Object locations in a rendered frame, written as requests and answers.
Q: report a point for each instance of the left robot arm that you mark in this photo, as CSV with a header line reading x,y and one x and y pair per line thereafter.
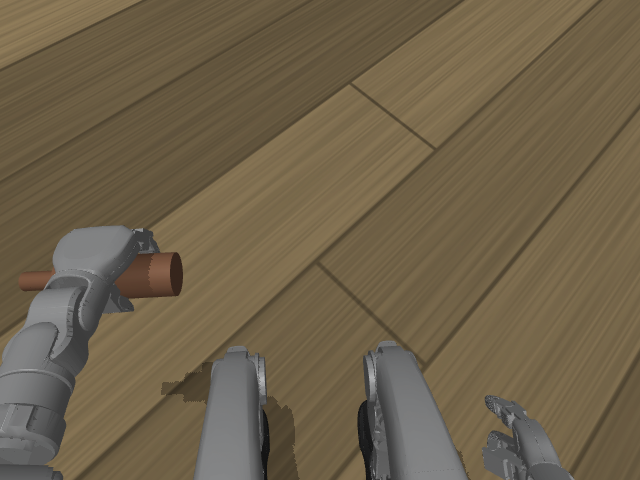
x,y
38,370

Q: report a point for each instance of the right robot arm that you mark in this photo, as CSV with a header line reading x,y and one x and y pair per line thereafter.
x,y
547,471

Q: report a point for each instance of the left robot hand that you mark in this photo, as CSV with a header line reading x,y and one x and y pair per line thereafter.
x,y
107,252

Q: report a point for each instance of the right robot foot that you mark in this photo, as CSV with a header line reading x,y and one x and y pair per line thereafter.
x,y
365,440

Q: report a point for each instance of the right robot hand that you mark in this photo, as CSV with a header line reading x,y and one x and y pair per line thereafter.
x,y
510,458

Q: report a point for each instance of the bottle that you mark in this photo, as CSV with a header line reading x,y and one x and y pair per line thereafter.
x,y
149,275

